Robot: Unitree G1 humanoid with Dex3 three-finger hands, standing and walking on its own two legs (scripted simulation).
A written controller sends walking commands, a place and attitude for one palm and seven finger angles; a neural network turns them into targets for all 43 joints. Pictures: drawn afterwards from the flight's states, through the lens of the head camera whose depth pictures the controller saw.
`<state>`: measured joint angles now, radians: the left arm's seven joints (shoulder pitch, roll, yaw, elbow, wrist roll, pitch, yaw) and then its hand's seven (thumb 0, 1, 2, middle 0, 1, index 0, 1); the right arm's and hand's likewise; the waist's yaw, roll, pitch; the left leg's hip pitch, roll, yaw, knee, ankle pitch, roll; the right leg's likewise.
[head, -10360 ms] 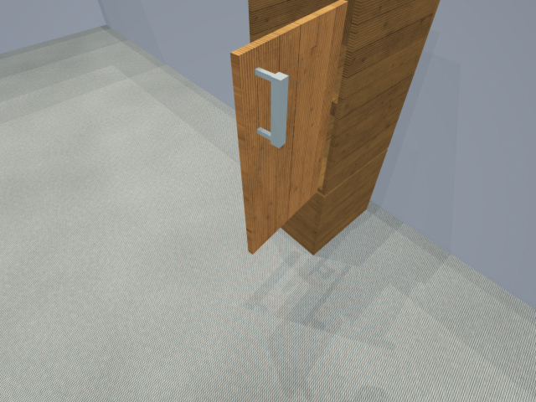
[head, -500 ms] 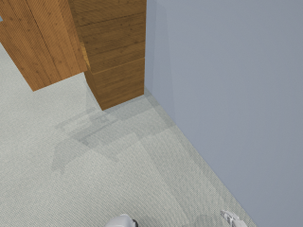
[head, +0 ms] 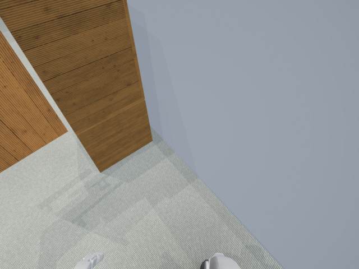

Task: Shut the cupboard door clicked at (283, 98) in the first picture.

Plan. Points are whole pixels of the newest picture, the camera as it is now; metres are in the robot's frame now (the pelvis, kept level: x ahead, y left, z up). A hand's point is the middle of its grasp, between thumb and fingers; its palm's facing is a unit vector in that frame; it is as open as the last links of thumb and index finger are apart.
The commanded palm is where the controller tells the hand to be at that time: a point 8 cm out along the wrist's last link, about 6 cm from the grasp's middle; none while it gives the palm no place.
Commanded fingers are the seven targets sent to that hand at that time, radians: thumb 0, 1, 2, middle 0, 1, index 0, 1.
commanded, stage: turn to face it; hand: left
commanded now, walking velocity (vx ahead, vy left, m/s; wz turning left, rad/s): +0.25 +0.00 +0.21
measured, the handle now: out of the picture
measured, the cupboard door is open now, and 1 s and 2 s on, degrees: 97 97 97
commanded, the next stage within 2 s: take the last steps up to it in 1.36 s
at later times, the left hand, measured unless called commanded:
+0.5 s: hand out of the picture +0.15 +0.18 -0.19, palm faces +0.26 -0.95 -0.17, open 7.3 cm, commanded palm none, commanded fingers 0.00 0.90 0.90 -0.20 -0.30 -0.20 -0.30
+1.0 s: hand (89, 232) +0.24 +0.25 -0.15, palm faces +0.44 -0.87 -0.24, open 7.4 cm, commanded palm none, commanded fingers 0.00 0.90 0.90 -0.20 -0.30 -0.20 -0.30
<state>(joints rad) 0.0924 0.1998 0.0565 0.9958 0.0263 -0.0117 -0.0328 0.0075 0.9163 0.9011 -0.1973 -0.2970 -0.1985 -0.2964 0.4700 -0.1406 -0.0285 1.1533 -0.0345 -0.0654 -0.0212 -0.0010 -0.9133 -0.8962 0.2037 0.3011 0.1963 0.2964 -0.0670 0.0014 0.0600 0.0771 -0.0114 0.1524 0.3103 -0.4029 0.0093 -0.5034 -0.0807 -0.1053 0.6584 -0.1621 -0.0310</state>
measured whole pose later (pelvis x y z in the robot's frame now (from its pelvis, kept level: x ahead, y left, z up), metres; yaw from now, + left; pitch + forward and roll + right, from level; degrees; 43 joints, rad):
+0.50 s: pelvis +0.17 +0.00 -0.01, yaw +13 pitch -1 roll +0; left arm 0.26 0.19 0.05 1.04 0.03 -0.02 0.01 -0.01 0.92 0.90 -0.20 -0.30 -0.20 -0.30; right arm 0.08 -0.22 -0.06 0.98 -0.03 0.03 0.01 0.00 -0.92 -0.90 0.20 0.30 0.19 0.30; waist 0.00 -0.05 0.08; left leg -0.43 0.02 0.15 0.68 -0.26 -0.01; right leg -0.09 -0.12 -0.34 0.60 -0.45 0.01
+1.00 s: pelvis +0.22 +0.01 +0.01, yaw +27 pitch +3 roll -2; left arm 0.10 0.24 0.07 0.90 0.02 0.05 0.02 0.00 0.91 0.90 -0.20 -0.30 -0.20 -0.30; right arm 0.22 -0.18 -0.06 0.97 -0.03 0.03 0.00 0.00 -0.90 -0.90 0.21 0.30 0.20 0.30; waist -0.04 0.01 0.07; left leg -0.35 -0.08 -0.08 0.46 -0.15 0.07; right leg -0.45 -0.04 0.02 0.92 -0.42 0.09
